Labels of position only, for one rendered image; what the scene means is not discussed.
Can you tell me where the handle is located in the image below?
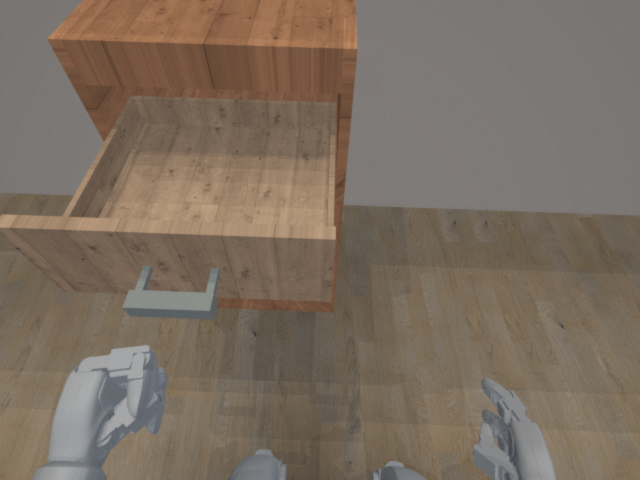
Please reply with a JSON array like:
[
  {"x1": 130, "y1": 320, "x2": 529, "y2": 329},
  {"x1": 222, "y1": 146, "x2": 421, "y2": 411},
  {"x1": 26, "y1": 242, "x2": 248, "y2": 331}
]
[{"x1": 122, "y1": 266, "x2": 220, "y2": 320}]

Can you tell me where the cabinet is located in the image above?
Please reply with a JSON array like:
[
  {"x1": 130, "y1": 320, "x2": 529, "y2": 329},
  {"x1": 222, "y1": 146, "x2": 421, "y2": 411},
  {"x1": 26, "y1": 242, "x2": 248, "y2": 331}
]
[{"x1": 47, "y1": 0, "x2": 358, "y2": 313}]

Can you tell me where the robot right hand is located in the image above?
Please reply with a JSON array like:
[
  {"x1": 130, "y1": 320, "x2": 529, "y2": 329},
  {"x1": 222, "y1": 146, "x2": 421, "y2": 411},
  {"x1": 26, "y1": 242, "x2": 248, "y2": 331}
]
[{"x1": 474, "y1": 377, "x2": 556, "y2": 480}]

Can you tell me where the robot left hand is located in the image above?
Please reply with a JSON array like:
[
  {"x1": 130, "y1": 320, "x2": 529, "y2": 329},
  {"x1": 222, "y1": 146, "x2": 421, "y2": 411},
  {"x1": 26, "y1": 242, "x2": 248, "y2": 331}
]
[{"x1": 48, "y1": 345, "x2": 169, "y2": 468}]

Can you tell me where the left robot thigh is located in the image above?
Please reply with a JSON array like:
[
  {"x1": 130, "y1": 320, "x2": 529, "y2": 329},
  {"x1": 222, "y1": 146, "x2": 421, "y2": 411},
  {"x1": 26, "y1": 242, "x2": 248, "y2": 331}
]
[{"x1": 228, "y1": 454, "x2": 286, "y2": 480}]

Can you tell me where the drawer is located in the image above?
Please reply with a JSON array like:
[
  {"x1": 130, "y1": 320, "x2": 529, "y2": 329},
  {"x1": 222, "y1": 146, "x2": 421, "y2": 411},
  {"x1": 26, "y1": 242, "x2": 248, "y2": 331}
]
[{"x1": 0, "y1": 96, "x2": 336, "y2": 302}]

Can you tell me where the left robot shin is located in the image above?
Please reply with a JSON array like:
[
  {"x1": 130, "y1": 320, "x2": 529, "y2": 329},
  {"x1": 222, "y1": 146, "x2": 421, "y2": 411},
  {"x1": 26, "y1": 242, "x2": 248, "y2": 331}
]
[{"x1": 254, "y1": 449, "x2": 274, "y2": 457}]

